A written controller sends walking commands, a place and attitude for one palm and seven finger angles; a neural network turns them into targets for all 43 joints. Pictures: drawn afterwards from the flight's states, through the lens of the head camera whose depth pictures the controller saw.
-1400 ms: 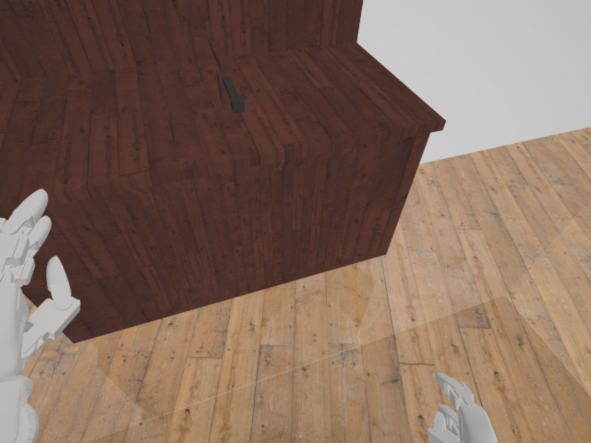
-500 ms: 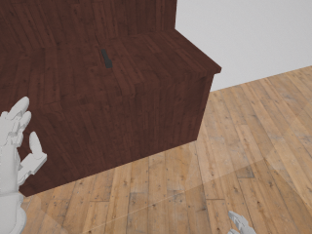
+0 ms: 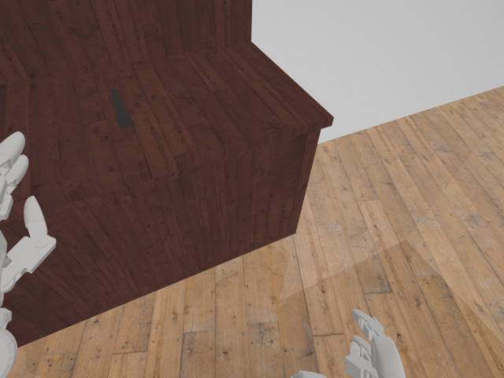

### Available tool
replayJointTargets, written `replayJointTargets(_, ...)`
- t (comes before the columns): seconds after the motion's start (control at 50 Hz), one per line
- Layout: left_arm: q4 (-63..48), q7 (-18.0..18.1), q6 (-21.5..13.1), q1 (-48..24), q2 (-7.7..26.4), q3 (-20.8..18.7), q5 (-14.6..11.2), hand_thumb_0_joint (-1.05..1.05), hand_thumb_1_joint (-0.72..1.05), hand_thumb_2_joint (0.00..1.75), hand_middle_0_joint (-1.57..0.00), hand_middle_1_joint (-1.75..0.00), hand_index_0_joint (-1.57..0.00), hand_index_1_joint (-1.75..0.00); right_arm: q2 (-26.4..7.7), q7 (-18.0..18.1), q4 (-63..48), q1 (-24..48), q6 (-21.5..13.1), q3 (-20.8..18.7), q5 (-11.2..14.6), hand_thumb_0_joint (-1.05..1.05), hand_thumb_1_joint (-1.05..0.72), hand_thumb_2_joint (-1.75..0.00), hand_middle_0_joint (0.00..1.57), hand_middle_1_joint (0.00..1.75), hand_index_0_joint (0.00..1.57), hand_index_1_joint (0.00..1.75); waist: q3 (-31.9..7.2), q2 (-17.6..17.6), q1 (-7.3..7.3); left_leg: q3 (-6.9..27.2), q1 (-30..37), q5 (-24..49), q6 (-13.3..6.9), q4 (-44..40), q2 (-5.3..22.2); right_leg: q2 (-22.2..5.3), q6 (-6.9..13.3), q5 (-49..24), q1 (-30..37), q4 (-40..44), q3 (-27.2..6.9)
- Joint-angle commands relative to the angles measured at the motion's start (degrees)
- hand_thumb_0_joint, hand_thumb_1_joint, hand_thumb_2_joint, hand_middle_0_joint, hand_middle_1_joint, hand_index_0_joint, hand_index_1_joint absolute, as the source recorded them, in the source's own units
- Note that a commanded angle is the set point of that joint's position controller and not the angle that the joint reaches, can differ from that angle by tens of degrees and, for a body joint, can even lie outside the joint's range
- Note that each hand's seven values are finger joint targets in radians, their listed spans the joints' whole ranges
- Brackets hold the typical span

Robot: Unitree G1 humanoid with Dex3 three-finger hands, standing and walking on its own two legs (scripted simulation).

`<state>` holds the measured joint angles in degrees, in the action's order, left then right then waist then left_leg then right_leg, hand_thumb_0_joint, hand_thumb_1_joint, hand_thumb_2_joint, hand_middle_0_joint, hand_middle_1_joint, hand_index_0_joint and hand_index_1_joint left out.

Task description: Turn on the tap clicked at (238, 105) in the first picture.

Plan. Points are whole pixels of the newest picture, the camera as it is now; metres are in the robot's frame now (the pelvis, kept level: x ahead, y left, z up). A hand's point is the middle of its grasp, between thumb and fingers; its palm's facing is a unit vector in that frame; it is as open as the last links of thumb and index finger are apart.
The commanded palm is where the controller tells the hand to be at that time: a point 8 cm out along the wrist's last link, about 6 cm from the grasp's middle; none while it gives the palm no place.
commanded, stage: take the last steps up to it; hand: left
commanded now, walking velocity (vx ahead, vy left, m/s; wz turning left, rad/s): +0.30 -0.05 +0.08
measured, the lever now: (123, 119) +0.64 +0.34 +0.04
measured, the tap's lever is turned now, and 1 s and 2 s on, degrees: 0 0 0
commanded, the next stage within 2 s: come to a stop and stand still in 0.92 s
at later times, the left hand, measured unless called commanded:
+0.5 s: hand (144, 170) +0.33 +0.17 +0.19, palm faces +0.46 -0.80 -0.38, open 7.4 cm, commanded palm +0.28 +0.21 +0.18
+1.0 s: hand (189, 135) +0.43 +0.13 +0.17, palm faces +0.49 -0.75 -0.45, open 7.4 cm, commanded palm +0.36 +0.16 +0.18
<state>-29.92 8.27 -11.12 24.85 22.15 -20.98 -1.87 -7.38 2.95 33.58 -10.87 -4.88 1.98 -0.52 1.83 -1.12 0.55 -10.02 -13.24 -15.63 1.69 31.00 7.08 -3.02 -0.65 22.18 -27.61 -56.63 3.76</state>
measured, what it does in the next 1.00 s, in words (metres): walks ahead: right foot, then left foot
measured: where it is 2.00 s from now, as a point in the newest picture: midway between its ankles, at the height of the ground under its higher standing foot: outside the picture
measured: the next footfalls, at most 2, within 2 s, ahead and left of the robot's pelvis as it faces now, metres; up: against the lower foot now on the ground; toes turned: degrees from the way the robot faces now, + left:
right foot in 0.14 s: +0.15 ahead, -0.17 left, +0.00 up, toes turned -8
left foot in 0.50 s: +0.21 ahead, +0.03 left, +0.00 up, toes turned +12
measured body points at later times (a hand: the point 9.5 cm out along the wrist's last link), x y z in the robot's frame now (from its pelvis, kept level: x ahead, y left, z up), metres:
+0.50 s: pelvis +0.13 -0.08 +0.00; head +0.14 -0.06 +0.45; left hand +0.30 +0.21 +0.21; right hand +0.31 -0.34 -0.07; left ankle +0.18 +0.02 -0.73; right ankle +0.11 -0.16 -0.73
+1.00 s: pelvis +0.23 -0.13 +0.01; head +0.26 -0.15 +0.45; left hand +0.40 +0.16 +0.20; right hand +0.42 -0.35 -0.11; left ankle +0.21 +0.00 -0.66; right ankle +0.26 -0.22 -0.73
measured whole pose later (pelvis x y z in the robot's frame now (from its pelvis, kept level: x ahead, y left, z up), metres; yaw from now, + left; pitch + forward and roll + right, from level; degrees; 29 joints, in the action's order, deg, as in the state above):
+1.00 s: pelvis +0.23 -0.13 +0.01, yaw +6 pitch -1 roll +2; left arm -24.8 8.4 -12.3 25.6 19.0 -20.1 -0.8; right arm -12.4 3.5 38.3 -10.3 -2.5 -0.3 0.0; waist 3.6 1.0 -0.3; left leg -4.0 -25.5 -23.2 1.2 59.0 2.8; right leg -3.9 2.7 15.6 -14.3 -30.8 9.0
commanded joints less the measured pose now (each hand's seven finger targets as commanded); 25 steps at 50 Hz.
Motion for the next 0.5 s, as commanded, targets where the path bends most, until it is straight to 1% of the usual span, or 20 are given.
replayJointTargets(0.0,-8.96,1.1,-3.65,0.25,6.3,-6.19,-0.14,0.0,0.9,0.9,-0.2,-0.3,-0.2,-0.3,-10.2,0.77,-7.69,1.9,-3.52,-4.29,0.62,0.0,-0.9,-0.9,0.2,0.3,0.2,0.3,-1.83,15.51,0.02,6.53,-5.55,-3.16,-8.6,-15.28,11.03,-0.53,-1.22,-3.8,8.02,12.76,5.17)
replayJointTargets(0.04,-6.52,1.13,-3.74,-1.88,5.68,-5.53,0.09,0.0,0.9,0.9,-0.2,-0.3,-0.2,-0.3,-10.35,0.92,-7.46,2.23,-3.59,-4.52,0.78,0.0,-0.9,-0.9,0.2,0.3,0.2,0.3,-1.85,13.77,-0.33,4.35,-7.35,-8.15,-7.44,-10.43,9.96,0.82,-1.69,-6.2,13.15,18.24,7.89)
replayJointTargets(0.06,-5.49,1.29,-3.81,-2.95,6.31,-5.86,0.21,0.0,0.9,0.9,-0.2,-0.3,-0.2,-0.3,-9.99,1.06,-7.15,2.41,-3.48,-4.51,0.89,0.0,-0.9,-0.9,0.2,0.3,0.2,0.3,-2.77,10.79,-0.81,3.19,-8.38,-11.3,-6.46,-5.13,8.6,1.56,-1.7,-7.54,17.16,22.05,9.09)
replayJointTargets(0.08,-4.73,1.37,-3.48,-3.96,6.35,-5.18,0.36,0.0,0.9,0.9,-0.2,-0.3,-0.2,-0.3,-9.18,1.4,-7.19,2.4,-3.57,-4.2,1.0,0.0,-0.9,-0.9,0.2,0.3,0.2,0.3,-3.33,6.27,-1.03,0.55,-10.14,-14.11,-5.23,2.41,5.3,1.9,-1.18,-6.57,20.75,24.65,8.28)
replayJointTargets(0.1,-5.74,1.56,-3.52,-6.05,8.18,-5.64,0.78,0.0,0.9,0.9,-0.2,-0.3,-0.2,-0.3,-8.35,1.47,-7.09,2.06,-3.64,-4.28,1.16,0.0,-0.9,-0.9,0.2,0.3,0.2,0.3,-4.46,-5.12,-1.42,-2.01,-14.24,-14.53,-3.63,18.6,0.04,-4.16,2.0,-1.06,22.7,31.94,-2.6)
replayJointTargets(0.12,-5.46,2.0,-2.98,-5.9,11.66,-8.22,0.99,0.0,0.9,0.9,-0.2,-0.3,-0.2,-0.3,-7.26,1.54,-7.9,4.17,-3.9,-4.04,0.95,0.0,-0.9,-0.9,0.2,0.3,0.2,0.3,-5.8,-22.16,-2.78,0.57,-25.97,-21.15,-2.21,36.9,-6.04,-17.18,9.02,-1.86,25.91,40.14,-28.13)
replayJointTargets(0.14,-8.0,2.17,-3.07,-8.24,12.62,-8.67,0.94,0.0,0.9,0.9,-0.2,-0.3,-0.2,-0.3,-8.1,1.59,-7.31,5.94,-4.55,-3.59,0.79,0.0,-0.9,-0.9,0.2,0.3,0.2,0.3,-5.94,-18.42,-2.61,8.42,-26.97,-18.59,-2.13,44.14,-3.96,-21.25,11.44,-3.03,23.78,43.15,-32.97)
replayJointTargets(0.16,-7.85,1.51,-3.69,-9.47,10.6,-6.8,1.15,0.0,0.9,0.9,-0.2,-0.3,-0.2,-0.3,-8.71,1.16,-5.55,3.6,-4.7,-4.18,0.37,0.0,-0.9,-0.9,0.2,0.3,0.2,0.3,-7.09,-13.96,-1.06,10.42,-25.72,-14.06,-1.65,45.78,-2.36,-19.79,11.35,-0.54,23.81,42.75,-30.29)
replayJointTargets(0.18,-9.94,1.19,-3.93,-10.32,11.66,-7.26,1.24,0.0,0.9,0.9,-0.2,-0.3,-0.2,-0.3,-8.77,0.78,-5.46,4.95,-4.33,-4.02,0.83,0.0,-0.9,-0.9,0.2,0.3,0.2,0.3,-6.35,-9.19,-1.16,10.92,-26.46,-12.16,-1.22,46.18,-1.36,-19.9,12.62,-2.83,23.73,41.03,-30.27)
replayJointTargets(0.2,-11.52,1.39,-4.56,-8.44,11.26,-7.48,1.44,0.0,0.9,0.9,-0.2,-0.3,-0.2,-0.3,-8.72,0.67,-4.78,5.64,-3.64,-3.83,0.73,0.0,-0.9,-0.9,0.2,0.3,0.2,0.3,-6.44,-6.06,-1.02,10.67,-25.67,-10.26,-0.68,44.61,-0.48,-19.1,12.69,-9.6,23.59,39.55,-23.89)
replayJointTargets(0.22,-11.73,1.53,-5.14,-6.15,10.62,-7.73,1.57,0.0,0.9,0.9,-0.2,-0.3,-0.2,-0.3,-8.66,0.72,-4.31,5.61,-2.96,-3.8,0.72,0.0,-0.9,-0.9,0.2,0.3,0.2,0.3,-6.46,-4.55,-0.81,10.33,-23.68,-9.07,-0.58,41.43,-0.21,-17.71,11.86,-14.85,22.1,38.66,-18.08)
replayJointTargets(0.24,-11.89,1.69,-5.32,-4.58,10.14,-7.85,1.53,0.0,0.9,0.9,-0.2,-0.3,-0.2,-0.3,-8.71,0.71,-4.29,5.44,-2.38,-3.75,0.59,0.0,-0.9,-0.9,0.2,0.3,0.2,0.3,-7.47,-4.49,-0.59,9.47,-21.47,-8.36,-0.6,37.13,-0.36,-16.63,11.04,-18.63,21.94,37.86,-13.49)
replayJointTargets(0.28,-13.2,1.98,-5.59,-3.07,9.98,-8.35,1.15,0.0,0.9,0.9,-0.2,-0.3,-0.2,-0.3,-8.58,0.77,-5.21,5.8,-1.74,-4.0,0.68,0.0,-0.9,-0.9,0.2,0.3,0.2,0.3,-8.85,-5.35,-0.25,7.74,-16.33,-7.35,-0.86,25.85,-0.18,-15.44,9.92,-21.97,21.65,36.92,-7.88)
replayJointTargets(0.3,-13.58,2.21,-5.7,-2.16,10.05,-8.76,0.83,0.0,0.9,0.9,-0.2,-0.3,-0.2,-0.3,-8.45,0.72,-6.06,5.69,-1.66,-4.03,0.54,0.0,-0.9,-0.9,0.2,0.3,0.2,0.3,-8.85,-6.55,-0.83,5.72,-14.91,-6.1,-1.03,21.3,-0.86,-15.09,9.95,-22.12,21.86,37.12,-6.65)
replayJointTargets(0.36,-12.59,2.93,-5.3,2.32,8.93,-9.32,0.15,0.0,0.9,0.9,-0.2,-0.3,-0.2,-0.3,-8.39,0.72,-7.57,4.66,-1.67,-4.47,0.22,0.0,-0.9,-0.9,0.2,0.3,0.2,0.3,-8.91,-5.03,-2.23,1.44,-12.52,-4.39,-1.55,9.83,-3.1,-14.26,10.55,-22.45,24.85,36.32,-7.42)
replayJointTargets(0.38,-12.2,3.1,-5.16,3.09,8.12,-8.66,0.03,0.0,0.9,0.9,-0.2,-0.3,-0.2,-0.3,-8.63,0.87,-7.69,3.78,-1.58,-4.72,0.3,0.0,-0.9,-0.9,0.2,0.3,0.2,0.3,-9.72,-3.21,-1.66,1.19,-10.58,-3.48,-1.73,6.16,-3.47,-14.24,10.18,-21.78,25.82,35.34,-6.89)
replayJointTargets(0.42,-12.48,3.43,-4.85,0.99,7.84,-7.62,-0.19,0.0,0.9,0.9,-0.2,-0.3,-0.2,-0.3,-8.75,1.02,-8.11,2.51,-1.38,-4.63,0.25,0.0,-0.9,-0.9,0.2,0.3,0.2,0.3,-9.57,-2.01,-0.83,-0.29,-4.13,2.04,-1.72,-0.54,-4.9,-12.1,8.24,-15.79,22.85,33.28,-5.6)
replayJointTargets(0.44,-12.3,3.42,-4.82,-0.06,7.56,-6.9,-0.2,0.0,0.9,0.9,-0.2,-0.3,-0.2,-0.3,-9.22,1.3,-8.22,2.15,-1.25,-4.92,0.33,0.0,-0.9,-0.9,0.2,0.3,0.2,0.3,-9.09,0.16,-0.47,-0.07,0.13,4.02,-2.12,-3.41,-4.62,-10.73,7.02,-13.81,20.26,30.74,-4.94)
replayJointTargets(0.46,-12.31,3.34,-4.96,-1.76,7.48,-6.17,-0.2,0.0,0.9,0.9,-0.2,-0.3,-0.2,-0.3,-10.07,1.63,-8.33,1.72,-1.13,-5.29,0.53,0.0,-0.9,-0.9,0.2,0.3,0.2,0.3,-8.77,3.29,0.04,2.54,4.78,3.98,-3.26,-5.58,-3.2,-8.97,5.43,-12.61,16.51,26.07,-4.02)
replayJointTargets(0.48,-12.27,3.14,-4.97,-2.6,6.79,-5.27,-0.17,0.0,0.9,0.9,-0.2,-0.3,-0.2,-0.3,-11.31,1.89,-8.7,1.5,-1.15,-5.6,0.76,0.0,-0.9,-0.9,0.2,0.3,0.2,0.3,-8.26,12.13,0.67,13.83,9.89,4.11,-7.08,-9.36,3.75,-4.58,2.69,-8.04,8.61,17.05,-0.83)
